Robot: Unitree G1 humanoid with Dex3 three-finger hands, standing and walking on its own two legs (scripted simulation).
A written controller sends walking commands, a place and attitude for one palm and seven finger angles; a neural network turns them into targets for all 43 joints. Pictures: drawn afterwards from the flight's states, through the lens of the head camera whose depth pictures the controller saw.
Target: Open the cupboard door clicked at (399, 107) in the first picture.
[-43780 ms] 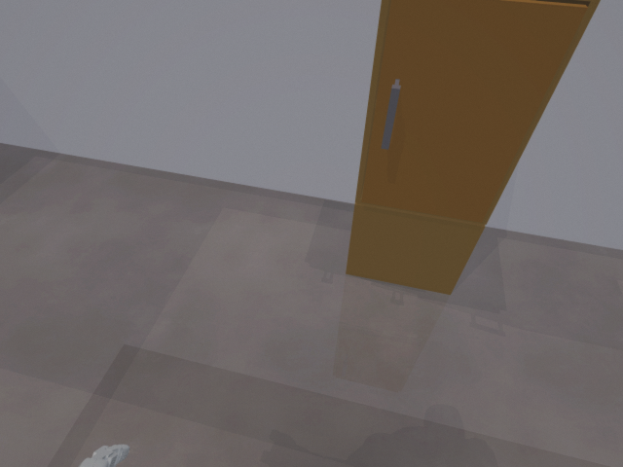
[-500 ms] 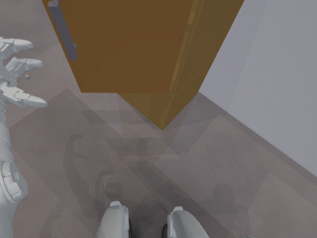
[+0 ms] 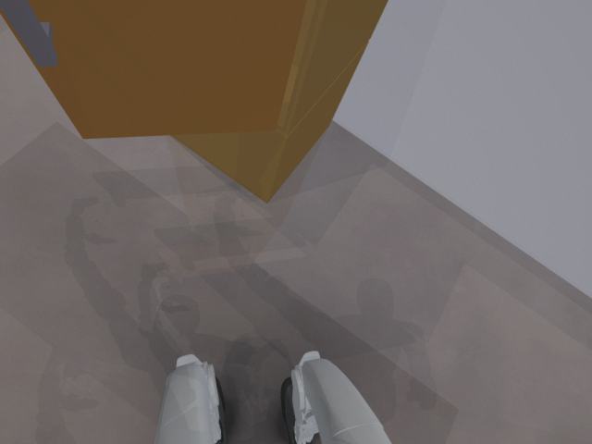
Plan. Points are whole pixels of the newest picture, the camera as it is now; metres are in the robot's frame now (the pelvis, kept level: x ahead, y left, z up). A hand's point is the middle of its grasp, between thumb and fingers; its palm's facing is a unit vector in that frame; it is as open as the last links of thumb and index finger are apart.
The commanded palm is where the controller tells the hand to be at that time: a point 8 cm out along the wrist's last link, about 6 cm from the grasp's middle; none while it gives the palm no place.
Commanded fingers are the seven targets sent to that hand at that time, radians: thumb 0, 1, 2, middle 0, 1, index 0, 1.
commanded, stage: move the hooked fingers beside the handle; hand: left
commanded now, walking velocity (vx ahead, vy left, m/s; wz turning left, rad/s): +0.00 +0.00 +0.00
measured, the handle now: out of the picture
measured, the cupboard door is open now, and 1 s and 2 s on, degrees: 44 44 44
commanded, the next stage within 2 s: slide the fingers in behind the handle in 1.10 s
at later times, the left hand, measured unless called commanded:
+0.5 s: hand out of the picture +0.56 +0.33 +0.10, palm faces +0.07 -1.00 -0.01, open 14.0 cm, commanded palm +0.57 +0.33 +0.08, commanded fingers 0.00 -0.50 0.30 -0.30 -1.20 -0.30 -1.20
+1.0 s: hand out of the picture +0.56 +0.31 +0.10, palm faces +0.08 -1.00 -0.02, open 14.0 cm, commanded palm +0.57 +0.33 +0.08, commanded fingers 0.00 -0.50 0.30 -0.30 -1.20 -0.30 -1.20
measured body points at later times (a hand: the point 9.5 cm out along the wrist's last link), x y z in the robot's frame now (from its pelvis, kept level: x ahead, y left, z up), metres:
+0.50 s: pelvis +0.01 +0.01 +0.00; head +0.20 +0.07 +0.40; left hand +0.55 +0.38 +0.10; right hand -0.02 -0.25 -0.08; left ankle +0.05 +0.09 -0.63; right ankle +0.01 -0.13 -0.63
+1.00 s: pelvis +0.00 +0.00 +0.00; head +0.20 +0.06 +0.40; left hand +0.55 +0.37 +0.10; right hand -0.03 -0.25 -0.09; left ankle +0.05 +0.09 -0.63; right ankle +0.01 -0.13 -0.63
